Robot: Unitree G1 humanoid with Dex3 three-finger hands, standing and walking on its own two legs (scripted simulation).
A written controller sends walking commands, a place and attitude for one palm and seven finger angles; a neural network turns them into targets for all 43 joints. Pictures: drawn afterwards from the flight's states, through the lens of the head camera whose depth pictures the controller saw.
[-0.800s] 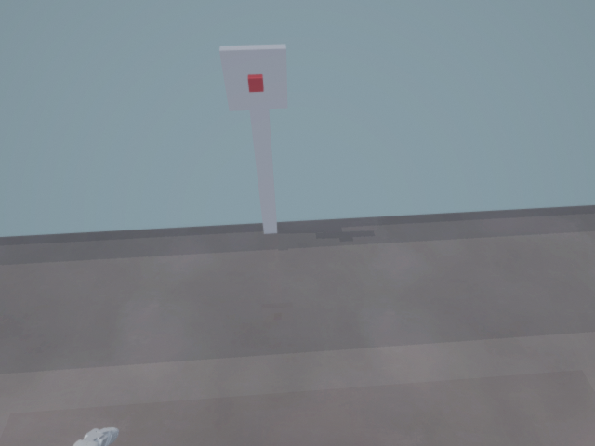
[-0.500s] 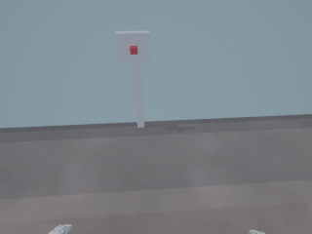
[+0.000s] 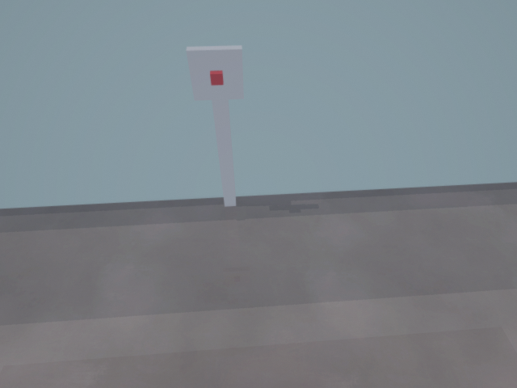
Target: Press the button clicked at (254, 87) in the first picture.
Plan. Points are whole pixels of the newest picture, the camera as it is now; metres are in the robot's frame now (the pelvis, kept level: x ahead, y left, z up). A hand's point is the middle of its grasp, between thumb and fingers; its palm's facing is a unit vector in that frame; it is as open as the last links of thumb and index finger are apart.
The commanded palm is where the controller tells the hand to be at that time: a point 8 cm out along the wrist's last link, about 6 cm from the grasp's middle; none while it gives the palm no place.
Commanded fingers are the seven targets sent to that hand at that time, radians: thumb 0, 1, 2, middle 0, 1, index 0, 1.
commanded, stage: stand and wait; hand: left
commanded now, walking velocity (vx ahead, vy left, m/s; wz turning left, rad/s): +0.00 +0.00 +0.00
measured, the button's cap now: (216, 77) +1.05 +0.20 -0.05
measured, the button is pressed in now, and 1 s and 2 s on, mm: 0 0 0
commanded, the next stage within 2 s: look at it before walking up in 0.02 s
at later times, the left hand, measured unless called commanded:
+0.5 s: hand out of the picture +0.07 +0.25 -0.16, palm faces -0.03 -0.94 -0.33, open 7.4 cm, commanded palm none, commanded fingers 0.00 0.90 0.90 -0.20 -0.30 -0.20 -0.30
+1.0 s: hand out of the picture +0.04 +0.21 -0.18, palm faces -0.06 -0.97 -0.23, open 7.4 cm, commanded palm none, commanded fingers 0.00 0.90 0.90 -0.20 -0.30 -0.20 -0.30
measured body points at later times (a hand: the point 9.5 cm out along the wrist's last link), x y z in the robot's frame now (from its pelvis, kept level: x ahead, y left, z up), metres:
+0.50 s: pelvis +0.00 +0.00 +0.00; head +0.00 +0.00 +0.45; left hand +0.07 +0.29 -0.13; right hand +0.06 -0.28 -0.14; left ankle +0.00 +0.14 -0.74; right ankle +0.00 -0.11 -0.74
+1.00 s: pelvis +0.03 +0.01 -0.01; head +0.02 +0.01 +0.44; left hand +0.04 +0.27 -0.16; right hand +0.04 -0.25 -0.16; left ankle +0.00 +0.14 -0.75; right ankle +0.00 -0.10 -0.74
